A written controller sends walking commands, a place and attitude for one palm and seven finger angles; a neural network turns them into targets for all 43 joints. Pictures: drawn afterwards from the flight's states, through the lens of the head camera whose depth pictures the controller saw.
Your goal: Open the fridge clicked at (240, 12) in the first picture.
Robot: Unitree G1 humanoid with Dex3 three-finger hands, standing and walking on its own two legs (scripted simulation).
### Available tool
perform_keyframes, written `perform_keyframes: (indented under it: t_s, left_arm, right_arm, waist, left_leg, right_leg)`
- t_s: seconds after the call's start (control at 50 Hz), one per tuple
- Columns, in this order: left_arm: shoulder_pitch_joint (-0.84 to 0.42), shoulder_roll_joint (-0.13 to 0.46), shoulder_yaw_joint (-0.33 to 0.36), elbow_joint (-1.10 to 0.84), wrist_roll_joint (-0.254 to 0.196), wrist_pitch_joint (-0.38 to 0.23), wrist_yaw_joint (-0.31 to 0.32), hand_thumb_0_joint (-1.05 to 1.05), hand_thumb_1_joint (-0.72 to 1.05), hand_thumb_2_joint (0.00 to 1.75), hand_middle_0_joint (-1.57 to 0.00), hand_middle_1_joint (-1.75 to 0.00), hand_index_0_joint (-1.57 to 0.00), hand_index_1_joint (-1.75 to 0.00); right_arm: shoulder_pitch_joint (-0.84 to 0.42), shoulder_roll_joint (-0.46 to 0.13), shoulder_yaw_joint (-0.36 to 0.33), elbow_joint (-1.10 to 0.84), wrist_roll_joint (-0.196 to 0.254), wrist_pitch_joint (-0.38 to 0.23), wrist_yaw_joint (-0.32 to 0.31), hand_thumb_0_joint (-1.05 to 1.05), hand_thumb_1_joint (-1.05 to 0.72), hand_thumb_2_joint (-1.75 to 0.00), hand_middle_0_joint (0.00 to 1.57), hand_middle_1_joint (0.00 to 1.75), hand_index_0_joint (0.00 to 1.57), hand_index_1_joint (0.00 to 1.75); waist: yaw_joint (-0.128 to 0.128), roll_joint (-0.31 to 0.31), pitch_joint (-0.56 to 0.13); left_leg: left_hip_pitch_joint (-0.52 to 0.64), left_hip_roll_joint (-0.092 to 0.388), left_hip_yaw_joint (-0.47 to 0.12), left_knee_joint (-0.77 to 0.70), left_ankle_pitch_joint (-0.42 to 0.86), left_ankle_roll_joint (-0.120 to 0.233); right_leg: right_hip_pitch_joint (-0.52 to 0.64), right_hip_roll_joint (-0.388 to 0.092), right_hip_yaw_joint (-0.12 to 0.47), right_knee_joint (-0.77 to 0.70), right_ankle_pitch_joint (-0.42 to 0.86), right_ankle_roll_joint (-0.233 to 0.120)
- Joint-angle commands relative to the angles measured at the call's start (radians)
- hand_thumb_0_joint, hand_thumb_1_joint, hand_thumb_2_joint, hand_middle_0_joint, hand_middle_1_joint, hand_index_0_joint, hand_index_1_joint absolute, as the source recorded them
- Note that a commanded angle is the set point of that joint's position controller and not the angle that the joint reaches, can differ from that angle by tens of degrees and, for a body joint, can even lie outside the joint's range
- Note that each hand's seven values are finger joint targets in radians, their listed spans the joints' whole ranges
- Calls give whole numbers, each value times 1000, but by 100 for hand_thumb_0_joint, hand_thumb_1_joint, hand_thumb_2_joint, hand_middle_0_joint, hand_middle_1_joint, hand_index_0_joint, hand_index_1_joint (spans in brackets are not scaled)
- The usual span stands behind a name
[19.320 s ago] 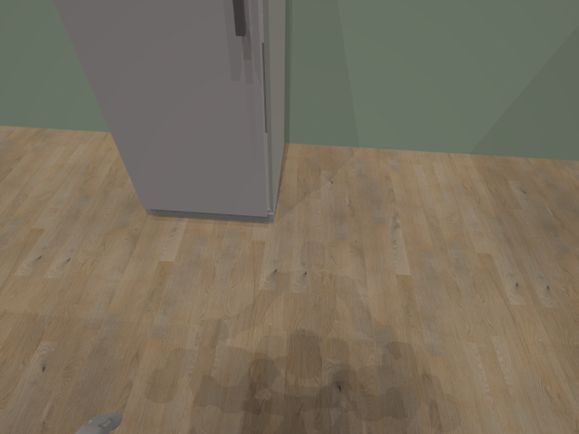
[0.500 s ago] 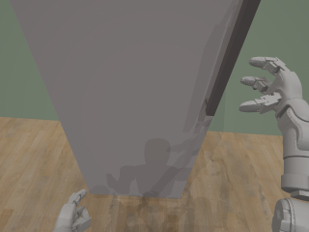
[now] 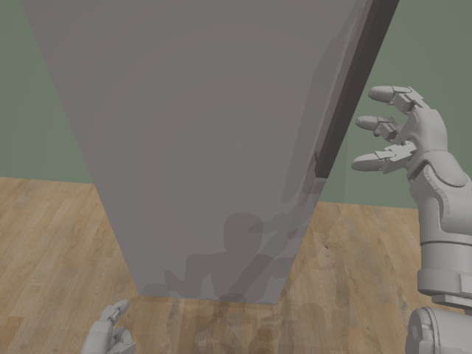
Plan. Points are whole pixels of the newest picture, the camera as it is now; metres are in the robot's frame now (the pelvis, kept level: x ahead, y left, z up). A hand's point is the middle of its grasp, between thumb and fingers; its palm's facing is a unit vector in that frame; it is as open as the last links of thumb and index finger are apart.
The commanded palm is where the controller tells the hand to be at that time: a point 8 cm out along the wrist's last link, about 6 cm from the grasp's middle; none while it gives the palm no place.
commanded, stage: feel for the door with the fingertips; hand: right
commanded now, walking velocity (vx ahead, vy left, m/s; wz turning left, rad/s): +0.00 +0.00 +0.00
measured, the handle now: (346, 89) +0.46 -0.14 +0.27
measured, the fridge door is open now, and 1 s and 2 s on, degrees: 0 0 0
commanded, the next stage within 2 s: slide the fingers in behind the handle in 0.76 s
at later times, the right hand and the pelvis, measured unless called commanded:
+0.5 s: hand (366, 126) +0.40 -0.16 +0.24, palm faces +0.04 +1.00 -0.01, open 14.0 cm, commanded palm +0.38 -0.21 +0.24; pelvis +0.00 +0.01 +0.00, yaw +0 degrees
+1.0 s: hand (360, 120) +0.42 -0.16 +0.24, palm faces +0.04 +1.00 +0.00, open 14.0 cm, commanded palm +0.38 -0.21 +0.24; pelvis +0.00 +0.01 +0.00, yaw +1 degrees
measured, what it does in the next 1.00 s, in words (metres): stands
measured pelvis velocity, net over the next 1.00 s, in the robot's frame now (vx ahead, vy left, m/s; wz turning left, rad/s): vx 0.00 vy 0.01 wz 0.01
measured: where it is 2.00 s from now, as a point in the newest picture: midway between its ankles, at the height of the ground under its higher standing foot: outside the picture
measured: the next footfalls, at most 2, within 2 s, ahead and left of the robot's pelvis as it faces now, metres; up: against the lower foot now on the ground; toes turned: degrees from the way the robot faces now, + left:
none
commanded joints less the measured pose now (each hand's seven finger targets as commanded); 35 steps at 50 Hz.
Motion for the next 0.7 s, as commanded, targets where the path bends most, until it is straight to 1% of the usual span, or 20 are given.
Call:
perform_keyframes:
  t_s: [0.0, 0.04, 0.06, 0.08, 0.16, 0.2, 0.26, 0.28, 0.32, 0.36, 0.38, 0.42, 0.44, 0.46, 0.48, 0.52, 0.54, 0.56, 0.6, 0.68]
  left_arm:
    - [-158, 111, 35, -163, 5, -49, 1, 0, 90, 90, -20, -30, -20, -30]
    - [-157, 106, 32, -158, 7, -47, 4, 0, 90, 90, -20, -30, -20, -30]
    - [-157, 110, 36, -153, 8, -45, 3, 0, 90, 90, -20, -30, -20, -30]
    - [-164, 105, 33, -157, 11, -45, 4, 0, 90, 90, -20, -30, -20, -30]
    - [-147, 110, 33, -142, 15, -34, 2, 0, 90, 90, -20, -30, -20, -30]
    - [-147, 106, 32, -145, 13, -29, 3, 0, 90, 90, -20, -30, -20, -30]
    - [-140, 112, 38, -151, 15, -24, 0, 0, 90, 90, -20, -30, -20, -30]
    - [-144, 107, 33, -159, 14, -22, -1, 0, 90, 90, -20, -30, -20, -30]
    - [-140, 107, 37, -159, 12, -23, -2, 0, 90, 90, -20, -30, -20, -30]
    - [-140, 108, 40, -163, 10, -23, -3, 0, 90, 90, -20, -30, -20, -30]
    - [-138, 112, 41, -161, 9, -22, -2, 0, 90, 90, -20, -30, -20, -30]
    - [-141, 109, 39, -158, 3, -22, 1, 0, 90, 90, -20, -30, -20, -30]
    - [-134, 111, 40, -152, 6, -25, 1, 0, 90, 90, -20, -30, -20, -30]
    - [-131, 116, 45, -149, 6, -25, 3, 0, 90, 90, -20, -30, -20, -30]
    - [-136, 118, 42, -148, 7, -26, 4, 0, 90, 90, -20, -30, -20, -30]
    - [-126, 115, 41, -142, 7, -25, 6, 0, 90, 90, -20, -30, -20, -30]
    - [-126, 112, 41, -138, 6, -26, 6, 0, 90, 90, -20, -30, -20, -30]
    - [-115, 116, 46, -132, 8, -26, 6, 0, 90, 90, -20, -30, -20, -30]
    - [-113, 116, 44, -132, 11, -30, 6, 0, 90, 90, -20, -30, -20, -30]
    - [-98, 121, 45, -128, 12, -25, 5, 0, 90, 90, -20, -30, -20, -30]
  right_arm:
    - [-484, -188, -40, -224, 0, -34, -37, 0, 50, -30, 30, 120, 30, 120]
    - [-539, -154, -6, -226, -6, -29, -54, 0, 50, -30, 30, 120, 30, 120]
    - [-534, -180, -24, -237, -9, -34, -66, 0, 50, -30, 30, 120, 30, 120]
    - [-554, -169, -19, -253, -12, -37, -74, 0, 50, -30, 30, 120, 30, 120]
    - [-526, -202, -51, -171, -19, -42, -89, 0, 50, -30, 30, 120, 30, 120]
    - [-560, -182, -28, -149, -27, -40, -84, 0, 50, -30, 30, 120, 30, 120]
    - [-521, -236, -75, -137, -29, -51, -80, 0, 50, -30, 30, 120, 30, 120]
    - [-524, -199, -46, -146, -26, -54, -72, 0, 50, -30, 30, 120, 30, 120]
    - [-531, -200, -47, -154, -21, -60, -59, 0, 50, -30, 30, 120, 30, 120]
    - [-516, -165, -19, -156, -12, -64, -46, 0, 50, -30, 30, 120, 30, 120]
    - [-502, -207, -57, -145, -11, -60, -44, 0, 50, -30, 30, 120, 30, 120]
    - [-549, -164, -9, -149, -11, -55, -38, 0, 50, -30, 30, 120, 30, 120]
    - [-577, -156, -1, -146, -9, -56, -38, 0, 50, -30, 30, 120, 30, 120]
    - [-540, -189, -32, -125, -7, -56, -44, 0, 50, -30, 30, 120, 30, 120]
    - [-577, -200, -36, -142, -9, -59, -46, 0, 50, -30, 30, 120, 30, 120]
    - [-605, -203, -33, -127, -17, -63, -54, 0, 50, -30, 30, 120, 30, 120]
    - [-627, -173, -2, -116, -19, -67, -53, 0, 50, -30, 30, 120, 30, 120]
    - [-616, -185, -14, -97, -17, -72, -57, 0, 50, -30, 30, 120, 30, 120]
    - [-663, -194, -18, -103, -22, -86, -58, 0, 50, -30, 30, 120, 30, 120]
    - [-620, -238, -59, -15, -26, -101, -56, 0, 50, -30, 30, 120, 30, 120]
  waist:
    - [0, 46, -230]
    - [13, 18, -223]
    - [6, 30, -241]
    - [6, 17, -258]
    - [-1, 69, -253]
    - [10, 43, -245]
    - [-6, 52, -274]
    - [-2, 46, -277]
    - [2, 38, -280]
    - [6, 47, -266]
    - [0, 67, -270]
    - [17, 40, -239]
    - [23, 52, -238]
    - [13, 85, -230]
    - [14, 45, -241]
    - [19, 36, -252]
    - [30, 24, -241]
    - [27, 59, -237]
    - [29, 27, -268]
    - [15, 52, -261]
  left_leg:
    - [-66, -9, -13, -63, 242, 18]
    - [-87, -10, -15, -66, 210, 19]
    - [-71, -10, -17, -69, 213, 20]
    - [-64, -8, -19, -67, 215, 21]
    - [-39, -9, -19, -67, 244, 19]
    - [-48, -7, -22, -65, 262, 18]
    - [-11, -5, -26, -63, 303, 19]
    - [-3, -2, -25, -57, 321, 20]
    - [-10, -5, -22, -54, 337, 19]
    - [-15, -5, -22, -58, 348, 19]
    - [-10, -6, -23, -58, 350, 17]
    - [-47, -7, -22, -64, 314, 15]
    - [-59, -9, -19, -65, 294, 15]
    - [-51, -9, -21, -73, 285, 15]
    - [-46, -5, -26, -70, 293, 16]
    - [-50, -7, -24, -68, 275, 16]
    - [-69, -8, -26, -72, 262, 16]
    - [-61, -8, -26, -80, 258, 14]
    - [-52, -7, -29, -72, 270, 17]
    - [-28, -5, -30, -71, 285, 16]
  right_leg:
    - [186, -25, 72, -39, 194, -13]
    - [193, -25, 76, -41, 172, -10]
    - [197, -29, 76, -38, 179, -11]
    - [205, -26, 75, -42, 184, -11]
    - [185, -27, 71, -41, 201, -12]
    - [187, -24, 61, -40, 207, -14]
    - [184, -24, 58, -34, 238, -15]
    - [182, -20, 56, -37, 247, -16]
    - [194, -21, 55, -31, 255, -15]
    - [195, -21, 54, -25, 262, -18]
    - [188, -20, 54, -26, 256, -19]
    - [188, -18, 52, -28, 226, -19]
    - [192, -20, 59, -30, 213, -19]
    - [179, -22, 61, -28, 208, -21]
    - [182, -17, 57, -30, 210, -22]
    - [184, -16, 60, -32, 203, -20]
    - [192, -17, 59, -31, 195, -20]
    - [185, -20, 60, -29, 189, -22]
    - [197, -15, 61, -31, 200, -22]
    - [164, -15, 58, -36, 202, -22]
